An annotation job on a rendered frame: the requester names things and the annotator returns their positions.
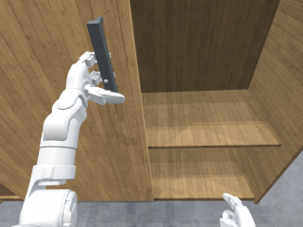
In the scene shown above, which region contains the wardrobe door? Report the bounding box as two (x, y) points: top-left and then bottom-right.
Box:
(0, 183), (17, 196)
(0, 0), (154, 201)

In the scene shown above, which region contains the left robot upper arm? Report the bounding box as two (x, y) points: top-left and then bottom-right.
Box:
(11, 189), (78, 227)

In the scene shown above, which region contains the robot left hand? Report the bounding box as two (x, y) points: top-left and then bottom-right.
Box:
(65, 51), (125, 105)

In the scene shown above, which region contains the robot left forearm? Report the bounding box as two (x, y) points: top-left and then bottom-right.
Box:
(19, 88), (88, 225)

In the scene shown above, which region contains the robot right hand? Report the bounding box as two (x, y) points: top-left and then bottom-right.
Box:
(220, 193), (256, 227)

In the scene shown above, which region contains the handle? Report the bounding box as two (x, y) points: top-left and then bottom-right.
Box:
(86, 16), (118, 93)

